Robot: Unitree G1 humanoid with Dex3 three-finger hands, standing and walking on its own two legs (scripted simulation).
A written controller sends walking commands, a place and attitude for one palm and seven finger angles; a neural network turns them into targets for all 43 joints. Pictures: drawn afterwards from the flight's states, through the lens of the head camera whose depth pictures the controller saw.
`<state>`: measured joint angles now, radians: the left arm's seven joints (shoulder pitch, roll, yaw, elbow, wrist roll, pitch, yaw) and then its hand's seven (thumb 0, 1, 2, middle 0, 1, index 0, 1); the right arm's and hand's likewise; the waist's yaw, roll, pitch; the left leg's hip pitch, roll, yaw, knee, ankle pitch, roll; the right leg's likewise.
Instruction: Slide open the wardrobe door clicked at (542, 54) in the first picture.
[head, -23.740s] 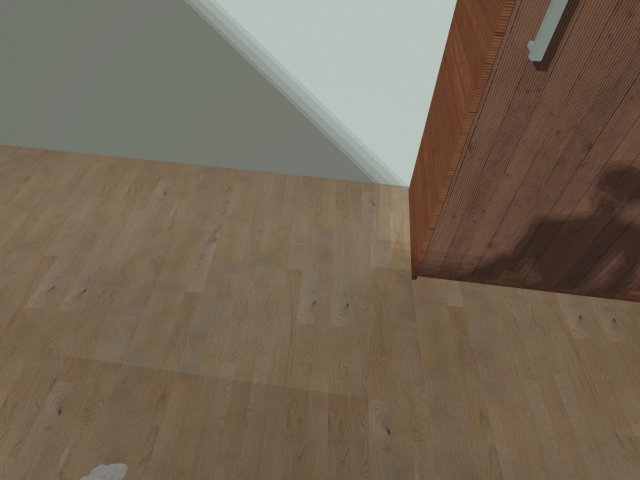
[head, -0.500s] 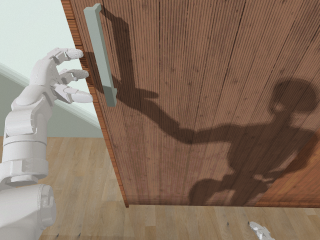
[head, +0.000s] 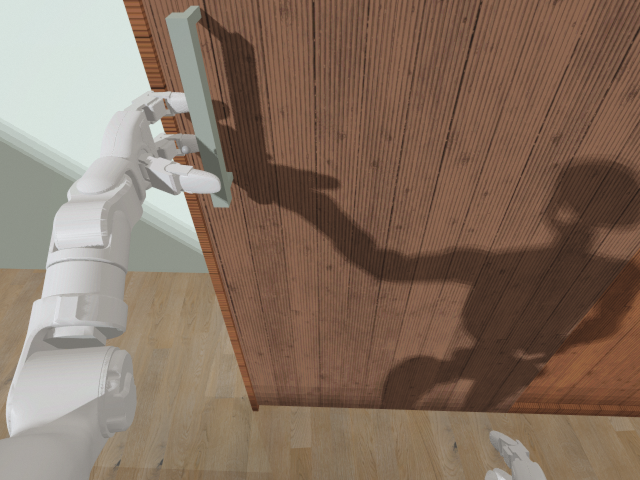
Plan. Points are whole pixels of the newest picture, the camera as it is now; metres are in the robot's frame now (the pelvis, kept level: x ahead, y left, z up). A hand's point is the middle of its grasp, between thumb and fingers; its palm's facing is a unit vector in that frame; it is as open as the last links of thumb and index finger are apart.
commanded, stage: feel for the door with the fingertips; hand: left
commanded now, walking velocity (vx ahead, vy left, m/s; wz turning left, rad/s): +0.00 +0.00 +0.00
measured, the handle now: (209, 117) +0.49 +0.17 +0.25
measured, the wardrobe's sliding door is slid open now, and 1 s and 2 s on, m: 0.00 0.00 0.00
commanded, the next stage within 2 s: slide the fingers in behind the handle in 0.36 s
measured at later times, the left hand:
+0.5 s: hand (181, 140) +0.44 +0.20 +0.23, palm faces +0.06 -1.00 +0.00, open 13.7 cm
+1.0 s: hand (191, 146) +0.43 +0.18 +0.24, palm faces +0.04 -1.00 +0.00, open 14.0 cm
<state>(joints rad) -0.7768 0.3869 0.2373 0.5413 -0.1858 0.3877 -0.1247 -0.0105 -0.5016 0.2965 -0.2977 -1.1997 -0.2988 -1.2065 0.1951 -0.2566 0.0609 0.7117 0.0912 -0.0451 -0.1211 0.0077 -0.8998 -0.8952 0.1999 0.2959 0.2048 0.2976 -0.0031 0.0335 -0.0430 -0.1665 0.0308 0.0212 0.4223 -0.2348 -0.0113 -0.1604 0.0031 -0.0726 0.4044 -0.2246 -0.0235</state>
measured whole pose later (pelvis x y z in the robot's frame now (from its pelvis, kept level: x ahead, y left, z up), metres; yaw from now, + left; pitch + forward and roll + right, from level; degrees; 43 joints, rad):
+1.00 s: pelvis +0.01 +0.01 +0.00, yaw -1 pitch -1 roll +0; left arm -0.76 0.34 0.23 0.49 -0.18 0.38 -0.10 -0.01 -0.50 0.30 -0.30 -1.20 -0.30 -1.20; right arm 0.20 -0.25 0.05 0.70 0.09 -0.05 -0.11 0.01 -0.90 -0.90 0.20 0.30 0.20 0.30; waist 0.00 0.03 -0.05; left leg -0.17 0.02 0.04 0.42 -0.25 0.00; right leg -0.16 -0.01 -0.05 0.39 -0.22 -0.01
